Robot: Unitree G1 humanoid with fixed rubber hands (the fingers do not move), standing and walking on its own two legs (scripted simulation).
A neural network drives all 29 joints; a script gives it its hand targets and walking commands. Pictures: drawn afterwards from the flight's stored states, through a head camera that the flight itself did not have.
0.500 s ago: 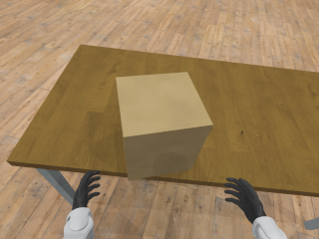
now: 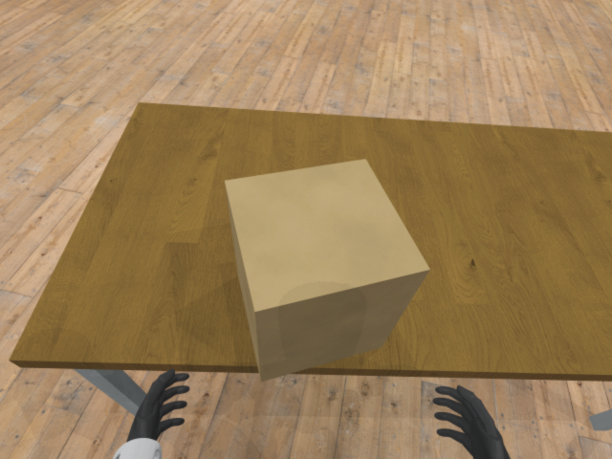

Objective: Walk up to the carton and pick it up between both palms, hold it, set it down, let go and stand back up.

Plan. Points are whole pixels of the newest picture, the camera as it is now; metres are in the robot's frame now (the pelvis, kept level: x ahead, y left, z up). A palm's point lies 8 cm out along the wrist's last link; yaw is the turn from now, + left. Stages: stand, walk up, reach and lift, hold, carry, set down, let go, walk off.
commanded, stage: set down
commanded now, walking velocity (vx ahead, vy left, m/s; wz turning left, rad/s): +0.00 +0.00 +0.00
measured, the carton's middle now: (312, 273) +0.37 +0.00 -0.02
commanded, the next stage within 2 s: let go in 0.36 s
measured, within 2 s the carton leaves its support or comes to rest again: neither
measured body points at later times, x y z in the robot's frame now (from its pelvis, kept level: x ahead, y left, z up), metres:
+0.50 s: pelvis -0.01 -0.01 +0.00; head -0.02 -0.01 +0.45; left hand +0.14 +0.21 -0.09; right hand +0.16 -0.23 -0.09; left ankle -0.03 +0.11 -0.75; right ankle -0.04 -0.12 -0.75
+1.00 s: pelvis -0.04 -0.01 -0.01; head -0.05 +0.01 +0.44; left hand +0.12 +0.23 -0.11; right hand +0.10 -0.26 -0.10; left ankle -0.03 +0.11 -0.75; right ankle -0.04 -0.12 -0.75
